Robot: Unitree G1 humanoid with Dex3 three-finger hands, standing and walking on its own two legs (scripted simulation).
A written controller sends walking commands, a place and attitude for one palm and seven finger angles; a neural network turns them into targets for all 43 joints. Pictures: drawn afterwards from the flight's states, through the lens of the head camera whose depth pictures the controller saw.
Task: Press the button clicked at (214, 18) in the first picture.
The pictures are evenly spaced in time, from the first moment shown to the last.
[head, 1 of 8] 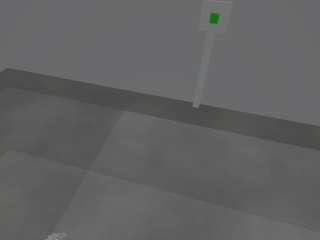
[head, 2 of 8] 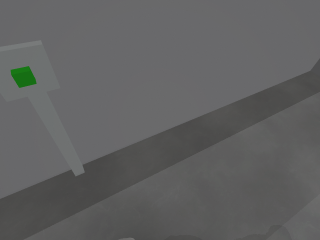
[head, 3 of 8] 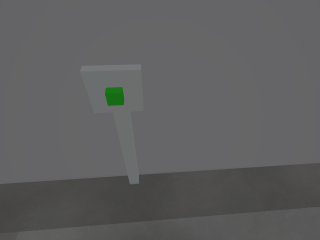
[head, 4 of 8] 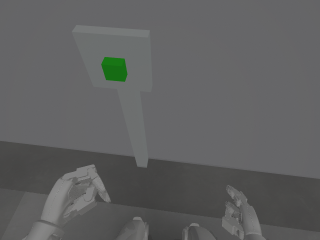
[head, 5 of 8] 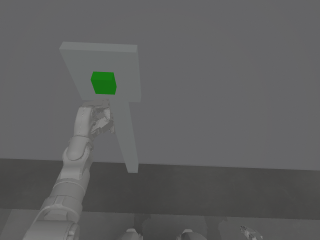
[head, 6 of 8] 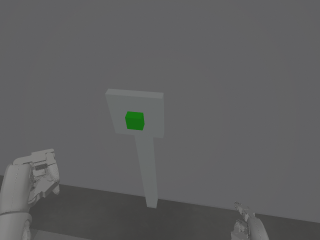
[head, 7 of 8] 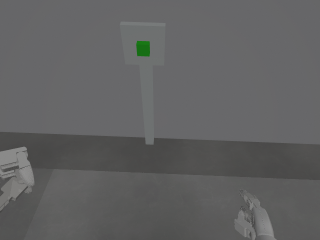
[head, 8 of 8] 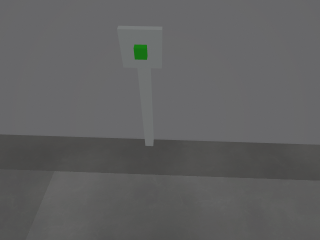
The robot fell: no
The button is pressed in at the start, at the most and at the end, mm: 0 10 0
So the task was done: yes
